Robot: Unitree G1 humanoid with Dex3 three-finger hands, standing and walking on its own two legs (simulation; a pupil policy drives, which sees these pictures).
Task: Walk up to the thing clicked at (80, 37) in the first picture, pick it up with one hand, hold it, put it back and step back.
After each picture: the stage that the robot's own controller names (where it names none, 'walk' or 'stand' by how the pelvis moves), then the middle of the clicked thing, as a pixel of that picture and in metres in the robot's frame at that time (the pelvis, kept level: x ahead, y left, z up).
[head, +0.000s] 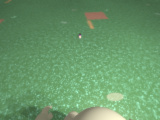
stand; (80, 35) +2.01 +0.34 -0.72
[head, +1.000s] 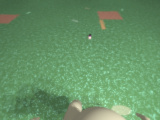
walk; (89, 36) +1.91 +0.21 -0.72
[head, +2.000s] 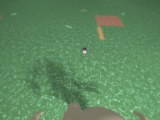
walk; (84, 50) +1.29 +0.19 -0.70
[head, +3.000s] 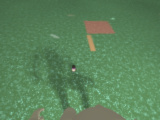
walk; (73, 68) +0.84 +0.23 -0.71
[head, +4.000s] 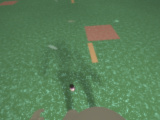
walk; (72, 87) +0.50 +0.25 -0.70
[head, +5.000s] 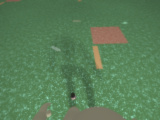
stand; (73, 96) +0.35 +0.22 -0.70
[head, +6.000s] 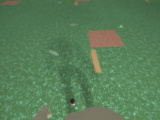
stand; (72, 102) +0.31 +0.20 -0.72
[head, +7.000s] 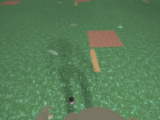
stand; (71, 100) +0.33 +0.22 -0.73
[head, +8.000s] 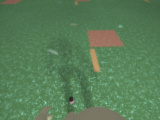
stand; (71, 100) +0.33 +0.22 -0.73
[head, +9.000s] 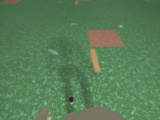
stand; (71, 100) +0.32 +0.22 -0.73
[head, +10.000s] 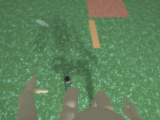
go down; (67, 79) +0.36 +0.22 -0.57
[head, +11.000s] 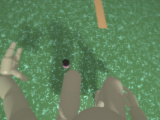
go down; (66, 63) +0.41 +0.25 -0.32
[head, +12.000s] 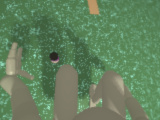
close in; (54, 57) +0.39 +0.27 -0.25
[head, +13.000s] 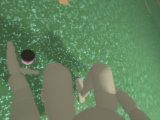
close; (27, 57) +0.39 +0.29 -0.21
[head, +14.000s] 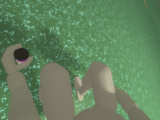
close; (22, 57) +0.38 +0.30 -0.21
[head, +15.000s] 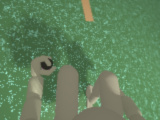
lift; (47, 65) +0.30 +0.29 -0.13
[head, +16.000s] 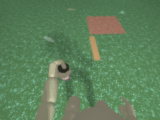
lift; (64, 71) +0.32 +0.18 +0.03
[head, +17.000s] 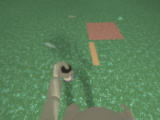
hold; (67, 73) +0.33 +0.17 +0.00
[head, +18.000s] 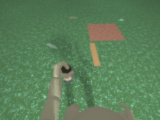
hold; (67, 73) +0.33 +0.18 +0.00
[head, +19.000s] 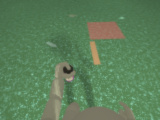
crouch; (68, 73) +0.33 +0.16 -0.01
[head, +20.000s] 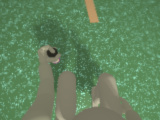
crouch; (53, 55) +0.42 +0.25 -0.10
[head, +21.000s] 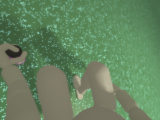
lower; (16, 55) +0.40 +0.31 -0.22
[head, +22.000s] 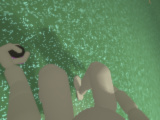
lower; (18, 55) +0.39 +0.31 -0.22
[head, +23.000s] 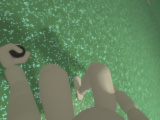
lower; (19, 55) +0.39 +0.31 -0.22
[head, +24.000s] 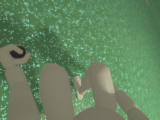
lower; (19, 55) +0.39 +0.31 -0.22
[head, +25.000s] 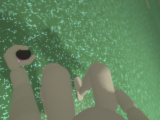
open; (23, 56) +0.38 +0.30 -0.22
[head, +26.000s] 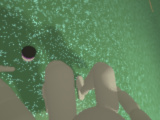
stand; (28, 54) +0.38 +0.29 -0.22
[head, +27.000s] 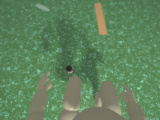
walk; (69, 69) +0.41 +0.23 -0.45
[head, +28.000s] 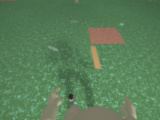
stand; (71, 97) +0.35 +0.21 -0.66
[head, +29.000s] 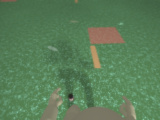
stand; (71, 97) +0.36 +0.22 -0.66
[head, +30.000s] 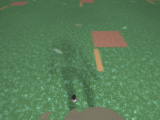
stand; (74, 98) +0.37 +0.20 -0.72
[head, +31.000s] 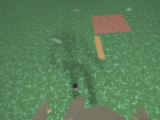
walk; (75, 86) +0.40 +0.23 -0.69
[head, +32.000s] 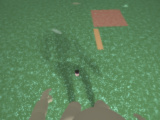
walk; (77, 72) +0.60 +0.18 -0.69
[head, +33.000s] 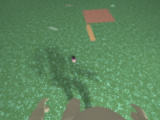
walk; (73, 59) +0.91 +0.31 -0.69
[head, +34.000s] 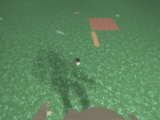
stand; (78, 61) +0.98 +0.23 -0.71
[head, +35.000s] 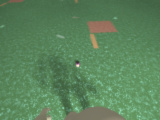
stand; (77, 63) +1.00 +0.24 -0.72
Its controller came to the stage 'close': yes
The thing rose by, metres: 0.71
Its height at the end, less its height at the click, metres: +0.00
